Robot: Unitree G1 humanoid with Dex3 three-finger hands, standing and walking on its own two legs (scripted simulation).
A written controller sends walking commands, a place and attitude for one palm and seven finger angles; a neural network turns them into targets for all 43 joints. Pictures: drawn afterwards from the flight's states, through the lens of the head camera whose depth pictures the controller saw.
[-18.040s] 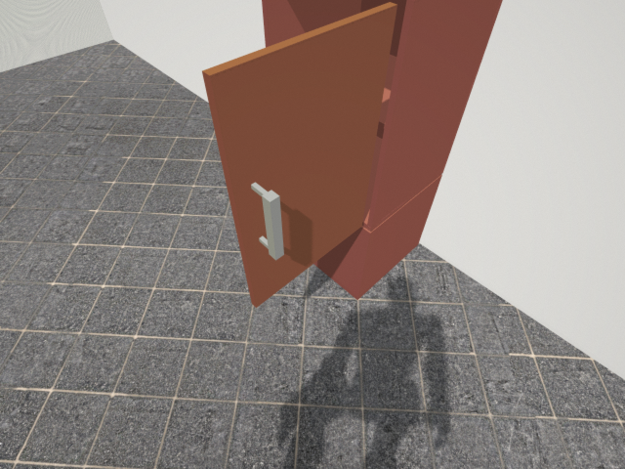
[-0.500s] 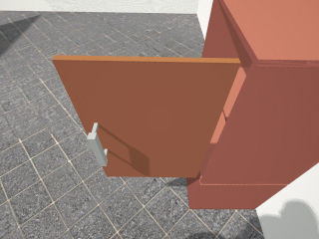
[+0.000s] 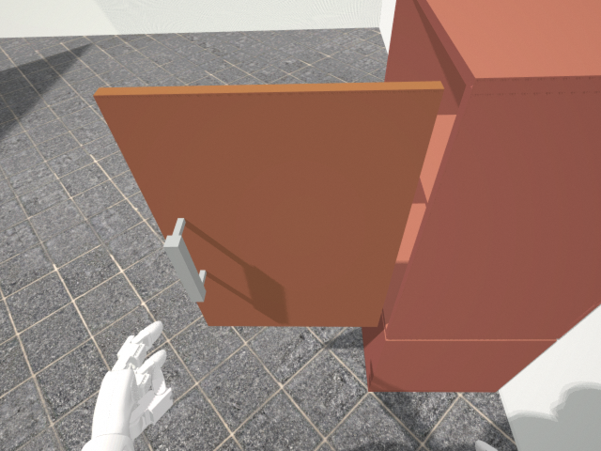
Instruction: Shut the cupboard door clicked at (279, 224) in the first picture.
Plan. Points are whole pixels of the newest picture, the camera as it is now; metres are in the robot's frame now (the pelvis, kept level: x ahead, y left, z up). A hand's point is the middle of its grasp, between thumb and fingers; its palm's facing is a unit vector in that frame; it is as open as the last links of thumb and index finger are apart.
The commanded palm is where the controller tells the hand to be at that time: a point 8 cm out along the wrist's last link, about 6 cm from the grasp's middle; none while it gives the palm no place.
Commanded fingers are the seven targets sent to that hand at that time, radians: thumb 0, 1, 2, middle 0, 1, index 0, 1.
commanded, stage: raise the hand and make a fist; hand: left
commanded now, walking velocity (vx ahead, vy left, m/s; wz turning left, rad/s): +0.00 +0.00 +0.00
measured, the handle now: (189, 261) +0.42 +0.19 -0.02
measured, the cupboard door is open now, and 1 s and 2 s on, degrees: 90 90 90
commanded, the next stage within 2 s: bring the fist close to the handle in 1.72 s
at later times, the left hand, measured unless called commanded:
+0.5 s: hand (183, 429) +0.17 +0.16 -0.04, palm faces -0.09 -1.00 -0.01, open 4.8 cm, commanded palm +0.15 +0.22 -0.04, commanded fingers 0.00 0.90 0.90 -0.84 -1.00 -0.84 -1.00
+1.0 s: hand (149, 423) +0.18 +0.20 -0.03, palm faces -0.03 -1.00 -0.02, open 3.1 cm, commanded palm +0.16 +0.25 -0.03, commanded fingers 0.00 0.90 0.90 -1.30 -1.50 -1.30 -1.50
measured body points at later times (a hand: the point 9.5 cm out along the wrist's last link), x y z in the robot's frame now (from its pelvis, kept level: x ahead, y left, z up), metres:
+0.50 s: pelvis -0.06 +0.00 -0.09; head +0.02 +0.00 +0.35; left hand +0.17 +0.21 -0.04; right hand +0.14 -0.21 -0.17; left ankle +0.01 +0.11 -0.72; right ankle -0.02 -0.10 -0.72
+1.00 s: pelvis -0.04 +0.03 -0.08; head +0.03 +0.05 +0.36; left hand +0.17 +0.25 -0.03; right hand +0.16 -0.21 -0.14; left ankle +0.01 +0.11 -0.72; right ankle -0.02 -0.10 -0.72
